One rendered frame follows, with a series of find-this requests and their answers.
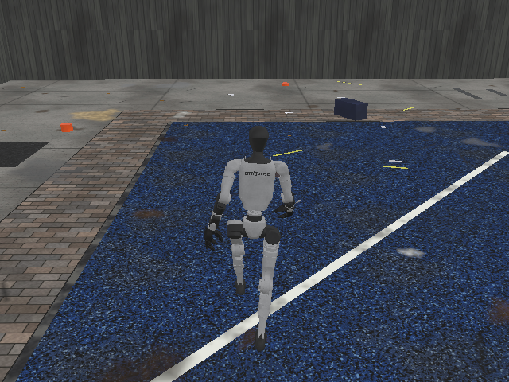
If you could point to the right robot forearm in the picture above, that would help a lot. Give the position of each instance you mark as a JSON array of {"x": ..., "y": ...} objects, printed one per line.
[{"x": 290, "y": 206}]

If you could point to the robot left thigh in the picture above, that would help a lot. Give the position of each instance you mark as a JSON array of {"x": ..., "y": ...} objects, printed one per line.
[{"x": 235, "y": 233}]

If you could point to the right robot hand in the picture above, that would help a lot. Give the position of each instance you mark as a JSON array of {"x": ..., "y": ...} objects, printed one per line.
[{"x": 282, "y": 208}]

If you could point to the robot left upper arm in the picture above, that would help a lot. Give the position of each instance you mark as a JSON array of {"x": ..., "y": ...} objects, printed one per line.
[{"x": 228, "y": 179}]

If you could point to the robot right upper arm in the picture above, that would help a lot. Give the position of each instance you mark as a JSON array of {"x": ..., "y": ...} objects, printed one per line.
[{"x": 285, "y": 182}]

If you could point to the left robot hand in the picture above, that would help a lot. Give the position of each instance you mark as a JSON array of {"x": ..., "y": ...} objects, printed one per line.
[{"x": 208, "y": 238}]

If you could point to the humanoid robot torso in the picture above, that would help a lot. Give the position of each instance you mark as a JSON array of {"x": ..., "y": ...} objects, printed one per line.
[{"x": 256, "y": 186}]

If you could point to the left robot forearm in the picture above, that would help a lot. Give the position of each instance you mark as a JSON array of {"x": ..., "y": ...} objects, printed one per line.
[{"x": 216, "y": 214}]

